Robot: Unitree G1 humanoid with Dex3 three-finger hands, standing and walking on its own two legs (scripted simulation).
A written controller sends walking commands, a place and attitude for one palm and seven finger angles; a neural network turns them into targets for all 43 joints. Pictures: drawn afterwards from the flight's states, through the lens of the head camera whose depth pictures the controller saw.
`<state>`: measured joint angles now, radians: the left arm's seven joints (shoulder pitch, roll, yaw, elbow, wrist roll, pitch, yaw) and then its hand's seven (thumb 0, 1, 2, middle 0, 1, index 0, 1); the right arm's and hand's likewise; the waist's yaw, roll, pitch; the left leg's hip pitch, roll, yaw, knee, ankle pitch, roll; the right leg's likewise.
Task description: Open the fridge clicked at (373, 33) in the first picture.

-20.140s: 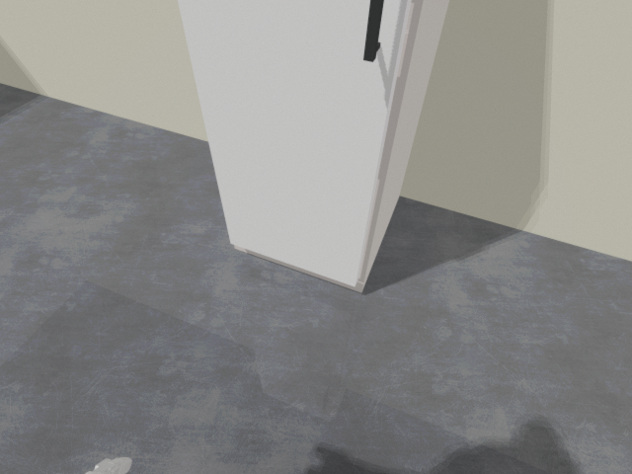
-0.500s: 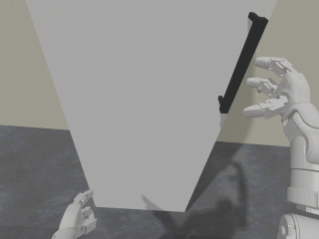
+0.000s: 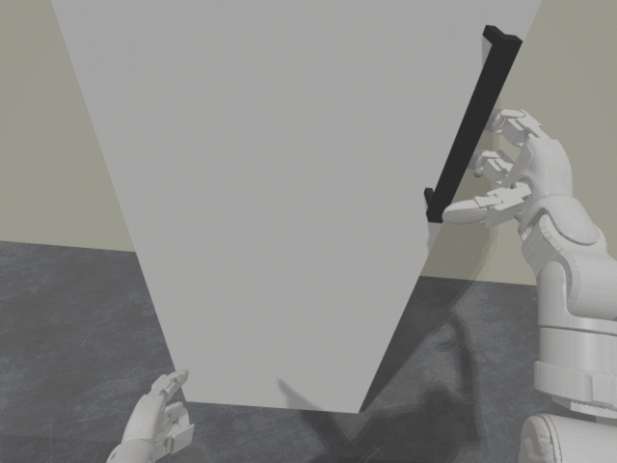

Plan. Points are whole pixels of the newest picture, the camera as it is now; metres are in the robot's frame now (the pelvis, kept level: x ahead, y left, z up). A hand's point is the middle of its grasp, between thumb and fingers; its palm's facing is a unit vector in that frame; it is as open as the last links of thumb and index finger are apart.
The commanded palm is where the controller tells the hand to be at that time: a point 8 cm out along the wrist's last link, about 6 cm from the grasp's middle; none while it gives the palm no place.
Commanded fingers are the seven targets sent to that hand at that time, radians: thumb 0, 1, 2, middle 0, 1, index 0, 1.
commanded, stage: slide the fingers in behind the handle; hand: right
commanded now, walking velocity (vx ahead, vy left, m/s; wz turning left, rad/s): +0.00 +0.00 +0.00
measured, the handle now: (460, 135) +0.43 -0.15 +0.27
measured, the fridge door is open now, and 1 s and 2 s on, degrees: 0 0 0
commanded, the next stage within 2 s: grip the handle and tug to test in 0.86 s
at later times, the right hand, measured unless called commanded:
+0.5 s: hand (463, 174) +0.36 -0.14 +0.26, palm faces +0.07 +1.00 -0.05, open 14.9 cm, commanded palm +0.33 -0.17 +0.26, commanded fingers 0.00 0.50 -0.30 0.30 1.20 0.30 1.20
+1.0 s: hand (464, 174) +0.36 -0.14 +0.26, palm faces +0.06 +1.00 -0.05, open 14.8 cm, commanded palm +0.33 -0.17 +0.26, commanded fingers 0.00 0.36 -0.36 0.31 1.22 0.31 1.22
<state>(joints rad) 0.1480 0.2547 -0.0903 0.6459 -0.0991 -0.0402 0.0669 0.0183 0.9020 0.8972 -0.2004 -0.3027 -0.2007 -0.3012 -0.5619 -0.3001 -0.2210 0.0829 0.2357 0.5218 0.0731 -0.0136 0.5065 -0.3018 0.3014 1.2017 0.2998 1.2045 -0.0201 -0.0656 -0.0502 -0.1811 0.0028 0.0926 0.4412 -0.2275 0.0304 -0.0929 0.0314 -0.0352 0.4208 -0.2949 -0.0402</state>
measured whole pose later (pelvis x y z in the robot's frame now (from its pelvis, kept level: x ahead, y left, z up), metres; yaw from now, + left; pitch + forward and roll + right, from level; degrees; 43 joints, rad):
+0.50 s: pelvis +0.01 +0.00 +0.00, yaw +0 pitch -3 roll +0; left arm 0.12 0.24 -0.09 0.64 -0.08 -0.02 0.05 0.02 0.90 0.90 -0.20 -0.30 -0.20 -0.30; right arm -0.52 -0.22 -0.17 -0.04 0.19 0.56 -0.02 -0.01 0.51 -0.30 0.24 1.17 0.14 1.13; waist -0.03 -0.08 -0.05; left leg -0.16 0.01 0.10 0.46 -0.25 0.03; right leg -0.07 0.04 -0.03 0.42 -0.31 -0.04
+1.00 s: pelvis +0.01 +0.00 +0.00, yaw -1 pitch -3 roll +0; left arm 0.11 0.24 -0.09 0.64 -0.08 -0.01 0.05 0.02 0.90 0.90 -0.20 -0.30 -0.20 -0.30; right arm -0.53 -0.22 -0.16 -0.03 0.20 0.56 -0.01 -0.01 0.51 -0.30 0.25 1.18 0.15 1.14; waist -0.04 -0.07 -0.05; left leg -0.16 0.01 0.10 0.45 -0.25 0.03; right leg -0.07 0.04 -0.02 0.42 -0.31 -0.04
